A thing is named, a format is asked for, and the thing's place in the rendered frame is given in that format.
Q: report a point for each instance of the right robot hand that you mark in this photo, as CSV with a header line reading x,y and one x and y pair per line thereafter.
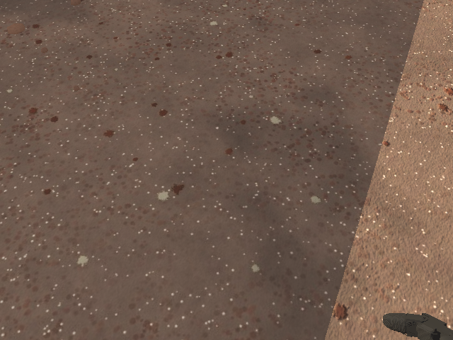
x,y
425,326

